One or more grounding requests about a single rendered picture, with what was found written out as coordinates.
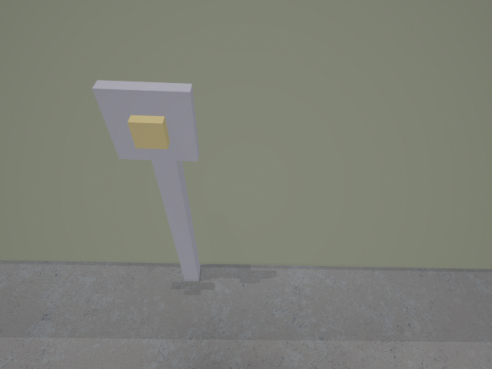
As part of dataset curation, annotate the panel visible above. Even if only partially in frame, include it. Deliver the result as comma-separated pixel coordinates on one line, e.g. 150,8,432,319
92,80,201,281

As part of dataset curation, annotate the button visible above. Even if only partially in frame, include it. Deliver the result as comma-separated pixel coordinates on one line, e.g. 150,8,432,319
128,115,170,149

